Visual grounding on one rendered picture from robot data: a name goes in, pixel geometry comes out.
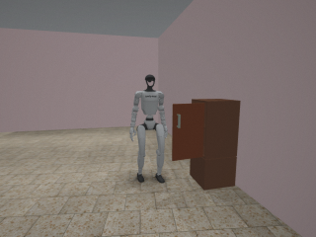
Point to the robot right foot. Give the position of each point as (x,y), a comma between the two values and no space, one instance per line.
(140,178)

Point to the right robot hand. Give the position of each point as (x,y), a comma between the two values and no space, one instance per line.
(131,131)

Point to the cupboard door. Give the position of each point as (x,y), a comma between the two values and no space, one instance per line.
(187,141)

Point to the handle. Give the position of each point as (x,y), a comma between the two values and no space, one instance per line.
(179,121)

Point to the left robot forearm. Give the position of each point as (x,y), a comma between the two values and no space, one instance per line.
(162,117)

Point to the robot right upper arm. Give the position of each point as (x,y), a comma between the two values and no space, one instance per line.
(137,95)

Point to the right robot forearm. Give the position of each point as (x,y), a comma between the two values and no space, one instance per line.
(133,118)

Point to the left robot hand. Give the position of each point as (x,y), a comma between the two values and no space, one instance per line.
(165,131)

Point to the robot head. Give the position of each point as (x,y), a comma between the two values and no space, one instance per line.
(149,78)

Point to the robot left upper arm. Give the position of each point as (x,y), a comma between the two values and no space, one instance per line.
(160,101)

